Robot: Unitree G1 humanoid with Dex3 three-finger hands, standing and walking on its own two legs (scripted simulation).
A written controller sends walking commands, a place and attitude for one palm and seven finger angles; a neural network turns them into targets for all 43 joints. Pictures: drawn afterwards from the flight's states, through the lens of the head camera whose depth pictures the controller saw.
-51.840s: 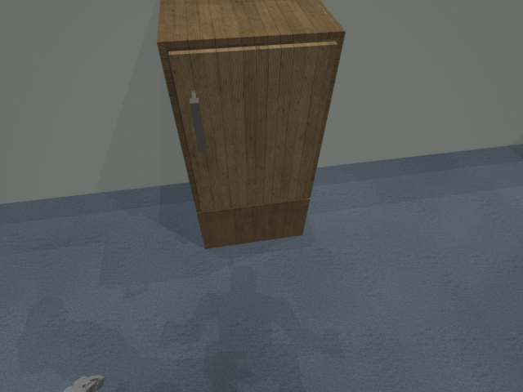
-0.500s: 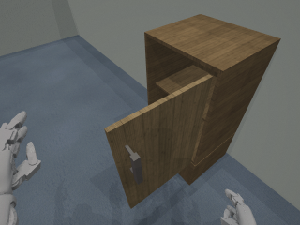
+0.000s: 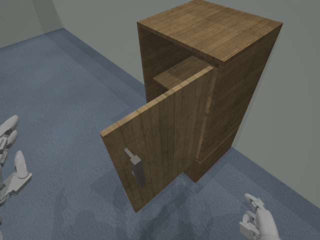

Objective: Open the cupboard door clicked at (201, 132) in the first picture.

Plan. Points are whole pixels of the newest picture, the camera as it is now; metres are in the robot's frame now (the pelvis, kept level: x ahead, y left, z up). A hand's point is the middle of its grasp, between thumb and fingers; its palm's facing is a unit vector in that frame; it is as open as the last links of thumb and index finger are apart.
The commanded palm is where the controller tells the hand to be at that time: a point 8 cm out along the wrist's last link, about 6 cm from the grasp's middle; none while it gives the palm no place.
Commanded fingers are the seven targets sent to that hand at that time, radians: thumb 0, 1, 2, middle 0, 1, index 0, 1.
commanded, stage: step back with the hand held close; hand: left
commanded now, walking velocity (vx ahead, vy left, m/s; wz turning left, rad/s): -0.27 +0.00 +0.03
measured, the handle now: (134, 168) +0.33 +0.11 -0.05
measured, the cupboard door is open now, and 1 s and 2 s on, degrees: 89 89 89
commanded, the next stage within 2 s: stop stepping back and stand still in 0.84 s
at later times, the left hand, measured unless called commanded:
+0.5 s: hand out of the picture +0.10 +0.29 +0.15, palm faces +0.48 -0.72 -0.50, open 7.4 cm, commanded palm +0.03 +0.32 +0.17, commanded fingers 0.00 0.90 0.90 -0.20 -0.30 -0.20 -0.30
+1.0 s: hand out of the picture +0.02 +0.28 +0.15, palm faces +0.41 -0.81 -0.42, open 7.4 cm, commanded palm -0.04 +0.32 +0.17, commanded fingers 0.00 0.90 0.90 -0.20 -0.30 -0.20 -0.30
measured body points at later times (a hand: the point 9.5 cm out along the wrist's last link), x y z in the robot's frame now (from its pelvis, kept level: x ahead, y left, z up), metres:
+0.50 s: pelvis -0.09 +0.01 -0.02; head -0.07 +0.02 +0.43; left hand +0.07 +0.33 +0.18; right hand +0.09 -0.21 -0.10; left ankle +0.01 +0.12 -0.74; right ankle +0.00 -0.12 -0.74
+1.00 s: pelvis -0.18 +0.02 -0.01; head -0.16 +0.05 +0.44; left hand -0.01 +0.32 +0.18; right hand +0.00 -0.20 -0.09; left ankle -0.09 +0.10 -0.72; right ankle -0.23 -0.12 -0.74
